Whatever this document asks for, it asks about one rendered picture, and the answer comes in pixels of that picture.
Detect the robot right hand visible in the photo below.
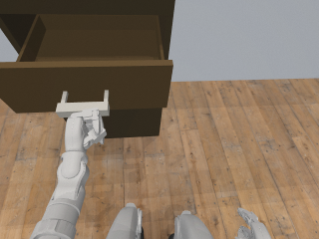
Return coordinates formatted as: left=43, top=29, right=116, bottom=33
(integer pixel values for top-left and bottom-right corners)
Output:
left=234, top=207, right=272, bottom=239

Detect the cabinet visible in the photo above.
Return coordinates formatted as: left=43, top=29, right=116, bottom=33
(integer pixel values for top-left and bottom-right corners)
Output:
left=0, top=0, right=175, bottom=139

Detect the robot left forearm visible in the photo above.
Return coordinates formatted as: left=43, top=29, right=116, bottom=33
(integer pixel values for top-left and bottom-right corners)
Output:
left=30, top=150, right=90, bottom=239

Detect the robot left shin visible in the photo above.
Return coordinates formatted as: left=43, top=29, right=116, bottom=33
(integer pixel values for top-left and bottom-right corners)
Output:
left=126, top=203, right=141, bottom=239

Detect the robot left hand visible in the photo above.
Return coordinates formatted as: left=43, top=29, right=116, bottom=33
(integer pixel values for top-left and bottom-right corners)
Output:
left=64, top=108, right=107, bottom=153

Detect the handle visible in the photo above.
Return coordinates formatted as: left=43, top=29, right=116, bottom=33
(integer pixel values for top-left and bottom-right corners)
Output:
left=56, top=90, right=110, bottom=119

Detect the right robot thigh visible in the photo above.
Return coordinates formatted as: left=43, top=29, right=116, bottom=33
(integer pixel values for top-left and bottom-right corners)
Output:
left=174, top=214, right=214, bottom=239

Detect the drawer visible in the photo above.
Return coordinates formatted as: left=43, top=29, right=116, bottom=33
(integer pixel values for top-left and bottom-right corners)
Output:
left=0, top=14, right=173, bottom=114

